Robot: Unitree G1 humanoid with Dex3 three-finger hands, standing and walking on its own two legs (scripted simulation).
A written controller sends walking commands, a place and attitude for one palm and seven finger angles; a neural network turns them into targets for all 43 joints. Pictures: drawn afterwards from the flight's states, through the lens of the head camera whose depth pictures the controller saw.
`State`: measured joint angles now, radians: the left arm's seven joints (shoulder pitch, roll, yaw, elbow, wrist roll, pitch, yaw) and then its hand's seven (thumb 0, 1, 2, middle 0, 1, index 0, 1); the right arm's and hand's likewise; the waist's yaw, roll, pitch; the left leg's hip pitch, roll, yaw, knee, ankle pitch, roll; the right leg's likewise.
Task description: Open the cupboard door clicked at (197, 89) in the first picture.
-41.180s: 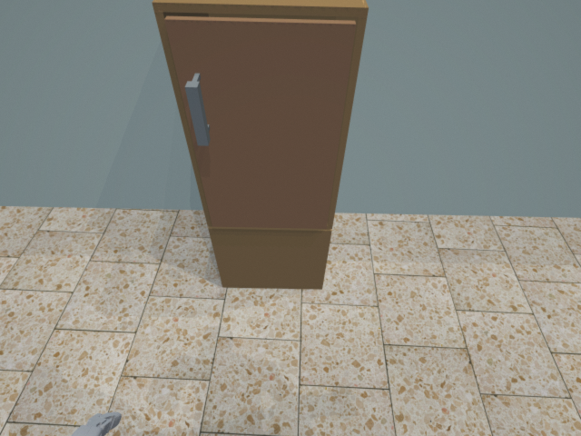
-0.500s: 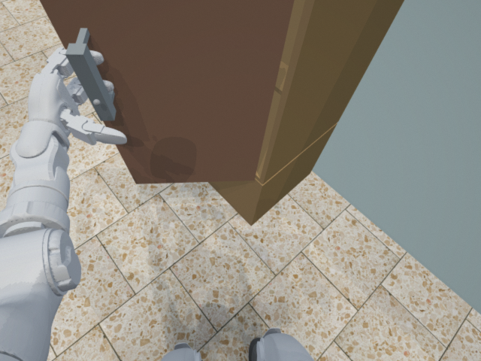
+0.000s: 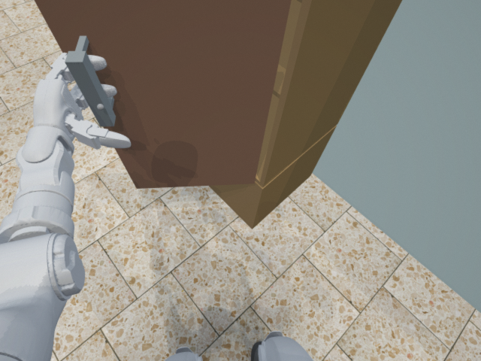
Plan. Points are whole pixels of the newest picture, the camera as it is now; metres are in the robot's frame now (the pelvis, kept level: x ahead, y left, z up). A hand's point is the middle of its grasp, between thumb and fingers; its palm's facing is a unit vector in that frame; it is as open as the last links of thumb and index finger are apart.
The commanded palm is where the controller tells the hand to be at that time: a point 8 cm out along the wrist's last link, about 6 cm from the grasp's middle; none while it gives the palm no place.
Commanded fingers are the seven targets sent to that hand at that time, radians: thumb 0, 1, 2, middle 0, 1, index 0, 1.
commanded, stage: close the thumb around the handle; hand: left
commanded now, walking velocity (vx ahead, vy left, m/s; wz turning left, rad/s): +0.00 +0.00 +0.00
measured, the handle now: (96, 83) +0.56 +0.20 +0.10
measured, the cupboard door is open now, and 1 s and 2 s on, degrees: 51 51 99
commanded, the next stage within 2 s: pull the door open along its arc in 0.74 s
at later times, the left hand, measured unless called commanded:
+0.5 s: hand (103, 104) +0.51 +0.18 +0.10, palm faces -0.03 -1.00 -0.01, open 8.3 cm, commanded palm +0.48 +0.23 +0.10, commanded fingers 0.00 0.84 0.88 -0.40 -1.34 -0.40 -1.34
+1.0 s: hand (105, 107) +0.50 +0.18 +0.10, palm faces -0.02 -1.00 -0.02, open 6.0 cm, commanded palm +0.46 +0.23 +0.10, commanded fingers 0.00 0.90 0.90 -0.40 -1.35 -0.40 -1.35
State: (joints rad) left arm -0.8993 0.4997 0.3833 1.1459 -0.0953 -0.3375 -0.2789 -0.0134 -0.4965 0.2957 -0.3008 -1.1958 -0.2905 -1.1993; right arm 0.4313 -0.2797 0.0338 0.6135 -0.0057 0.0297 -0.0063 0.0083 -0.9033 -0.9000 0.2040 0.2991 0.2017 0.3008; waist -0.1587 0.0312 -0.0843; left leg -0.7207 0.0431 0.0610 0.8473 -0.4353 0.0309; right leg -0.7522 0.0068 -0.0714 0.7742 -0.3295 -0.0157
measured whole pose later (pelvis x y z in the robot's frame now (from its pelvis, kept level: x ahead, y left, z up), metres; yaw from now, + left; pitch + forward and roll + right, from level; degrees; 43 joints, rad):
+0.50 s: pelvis +0.00 +0.00 +0.00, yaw +0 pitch +19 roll -2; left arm -0.92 0.49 0.38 1.15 -0.10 -0.34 -0.28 0.00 0.32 0.64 -0.36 -1.28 -0.35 -1.29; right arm 0.42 -0.28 0.03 0.62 -0.01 0.02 -0.01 0.01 -0.90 -0.90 0.20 0.30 0.20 0.30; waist -0.16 0.03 -0.09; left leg -0.74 0.04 0.06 0.86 -0.44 0.03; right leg -0.77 0.00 -0.07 0.78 -0.34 -0.01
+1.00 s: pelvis +0.00 +0.00 +0.00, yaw +0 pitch +18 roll -2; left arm -0.87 0.48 0.38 1.11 -0.11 -0.33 -0.26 0.01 0.71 0.80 -0.35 -1.35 -0.33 -1.35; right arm 0.42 -0.28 0.03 0.61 -0.01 0.03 0.00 0.01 -0.90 -0.90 0.20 0.30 0.20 0.30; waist -0.16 0.03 -0.09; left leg -0.72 0.04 0.06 0.84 -0.44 0.03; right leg -0.75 0.01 -0.06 0.77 -0.33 -0.01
